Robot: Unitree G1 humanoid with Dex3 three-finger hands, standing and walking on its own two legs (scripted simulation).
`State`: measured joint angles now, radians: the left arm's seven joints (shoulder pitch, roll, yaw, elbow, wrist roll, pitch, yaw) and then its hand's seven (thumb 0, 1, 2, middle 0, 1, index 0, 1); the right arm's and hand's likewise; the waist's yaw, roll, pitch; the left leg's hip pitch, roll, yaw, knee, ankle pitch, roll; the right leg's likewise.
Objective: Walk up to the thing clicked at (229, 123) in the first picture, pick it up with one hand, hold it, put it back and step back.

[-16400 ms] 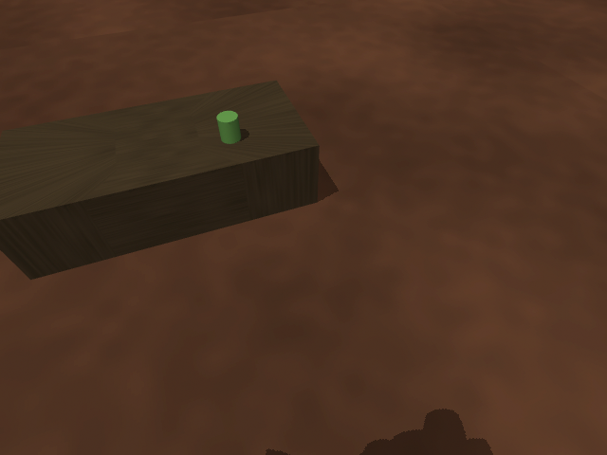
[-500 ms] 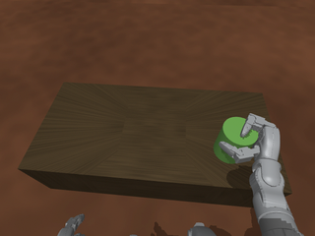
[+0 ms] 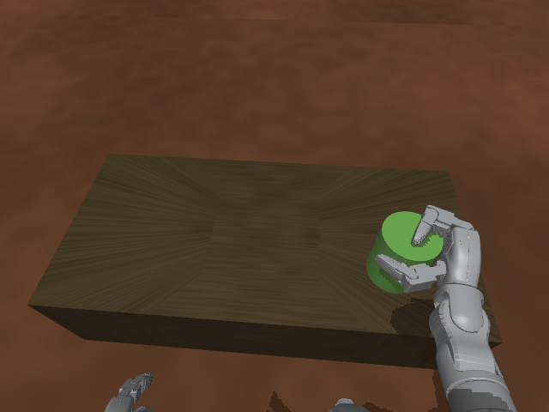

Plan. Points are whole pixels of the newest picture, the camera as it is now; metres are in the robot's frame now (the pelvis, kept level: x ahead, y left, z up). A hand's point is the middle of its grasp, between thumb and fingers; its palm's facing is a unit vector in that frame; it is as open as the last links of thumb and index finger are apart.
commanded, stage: hold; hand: right
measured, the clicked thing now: (401, 253) +0.35 -0.17 +0.01
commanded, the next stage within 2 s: none
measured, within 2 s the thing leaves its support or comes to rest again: neither
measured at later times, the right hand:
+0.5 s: hand (414, 250) +0.33 -0.17 +0.05, palm faces +0.23 +0.97 -0.01, open 6.9 cm
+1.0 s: hand (415, 250) +0.33 -0.18 +0.05, palm faces +0.24 +0.97 -0.01, open 6.9 cm
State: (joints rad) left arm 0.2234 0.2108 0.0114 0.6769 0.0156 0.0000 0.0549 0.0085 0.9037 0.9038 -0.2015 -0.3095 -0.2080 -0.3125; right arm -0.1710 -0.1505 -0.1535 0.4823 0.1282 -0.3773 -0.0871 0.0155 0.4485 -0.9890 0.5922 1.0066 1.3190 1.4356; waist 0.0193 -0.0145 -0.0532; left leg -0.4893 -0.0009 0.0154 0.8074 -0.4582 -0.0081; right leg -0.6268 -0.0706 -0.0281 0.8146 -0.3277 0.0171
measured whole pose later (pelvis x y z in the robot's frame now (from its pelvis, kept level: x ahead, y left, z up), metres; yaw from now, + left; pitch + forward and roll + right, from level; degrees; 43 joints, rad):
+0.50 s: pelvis +0.00 +0.00 +0.00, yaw +0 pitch +7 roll +1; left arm 0.21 0.21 0.00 0.67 0.02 0.00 0.06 0.01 0.91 0.90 -0.20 -0.31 -0.21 -0.31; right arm -0.14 -0.14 -0.14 0.46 0.13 -0.37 -0.09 0.02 0.45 -0.99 0.59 1.00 1.34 1.44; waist 0.01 -0.01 -0.04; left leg -0.45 0.00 0.01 0.78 -0.44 -0.01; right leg -0.58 -0.07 -0.03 0.78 -0.31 0.02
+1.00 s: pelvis +0.00 +0.00 +0.00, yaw +0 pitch +6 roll +1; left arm 0.21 0.21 0.01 0.68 0.02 0.00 0.06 0.01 0.91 0.90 -0.20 -0.31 -0.21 -0.31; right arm -0.14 -0.14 -0.15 0.47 0.13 -0.38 -0.08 0.02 0.45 -0.99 0.60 1.00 1.35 1.46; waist 0.01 -0.01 -0.04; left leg -0.45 0.00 0.01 0.78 -0.44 -0.01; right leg -0.58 -0.07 -0.03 0.78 -0.31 0.02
